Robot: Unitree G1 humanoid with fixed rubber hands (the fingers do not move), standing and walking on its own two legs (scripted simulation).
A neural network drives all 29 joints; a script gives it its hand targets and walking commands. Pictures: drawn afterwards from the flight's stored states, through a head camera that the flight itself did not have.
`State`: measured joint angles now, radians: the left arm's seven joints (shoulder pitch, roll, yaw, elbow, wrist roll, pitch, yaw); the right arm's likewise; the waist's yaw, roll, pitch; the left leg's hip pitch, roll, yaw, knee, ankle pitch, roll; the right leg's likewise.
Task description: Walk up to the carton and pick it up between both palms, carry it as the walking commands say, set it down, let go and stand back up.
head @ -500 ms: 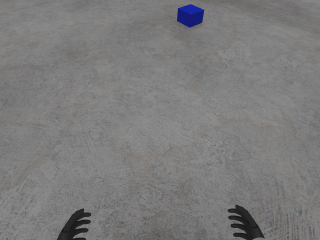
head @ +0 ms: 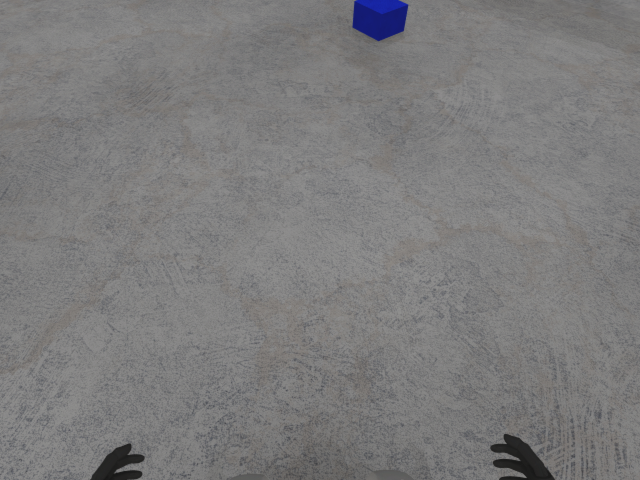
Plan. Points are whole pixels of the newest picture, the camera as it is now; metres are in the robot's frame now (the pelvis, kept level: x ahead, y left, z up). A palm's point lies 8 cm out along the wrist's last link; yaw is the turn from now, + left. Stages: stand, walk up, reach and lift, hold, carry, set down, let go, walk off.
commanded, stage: stand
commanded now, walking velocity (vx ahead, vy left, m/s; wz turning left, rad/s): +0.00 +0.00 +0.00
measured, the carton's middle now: (379, 16) +2.86 -0.49 -0.66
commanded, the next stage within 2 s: walk up in 1.34 s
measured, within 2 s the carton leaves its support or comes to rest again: neither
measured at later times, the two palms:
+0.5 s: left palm out of the picture +0.10 +0.28 -0.09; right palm out of the picture +0.11 -0.29 -0.10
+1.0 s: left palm out of the picture +0.09 +0.28 -0.08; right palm out of the picture +0.09 -0.29 -0.08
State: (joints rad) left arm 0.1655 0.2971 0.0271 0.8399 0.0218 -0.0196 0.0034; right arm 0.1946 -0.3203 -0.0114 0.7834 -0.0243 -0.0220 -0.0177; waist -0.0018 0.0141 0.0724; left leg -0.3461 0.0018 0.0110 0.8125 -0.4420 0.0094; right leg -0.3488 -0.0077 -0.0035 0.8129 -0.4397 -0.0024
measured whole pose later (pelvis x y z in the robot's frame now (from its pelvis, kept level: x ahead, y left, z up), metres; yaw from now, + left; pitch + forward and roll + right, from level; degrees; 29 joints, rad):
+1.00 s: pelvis +0.00 +0.00 +0.04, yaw +0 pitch -4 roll +0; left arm 0.08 0.32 0.01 1.11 0.00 -0.02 -0.01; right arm 0.09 -0.34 0.01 1.06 -0.01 -0.02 -0.01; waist 0.00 0.01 0.07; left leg -0.12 0.01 0.02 0.43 -0.25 0.00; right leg -0.13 0.00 0.00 0.44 -0.24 0.00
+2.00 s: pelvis +0.09 -0.07 +0.02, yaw -5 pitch -2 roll -2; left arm 0.20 0.44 0.07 0.99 0.01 -0.10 -0.09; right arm 0.16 -0.48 -0.09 1.00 -0.02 -0.05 0.11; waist 0.01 0.11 -0.06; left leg -0.48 0.06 0.01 1.07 -0.37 0.00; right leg -0.25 0.01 -0.14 0.61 -0.32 -0.05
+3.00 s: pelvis +0.70 -0.11 +0.01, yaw -7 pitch -1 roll -4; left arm 0.19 0.43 0.04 0.96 0.01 -0.12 -0.06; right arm 0.10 -0.42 -0.05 0.96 0.01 -0.08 0.10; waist 0.04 0.11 0.05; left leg -0.55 0.13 0.06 0.86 -0.36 0.00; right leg -0.21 -0.06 -0.24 0.64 -0.40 0.00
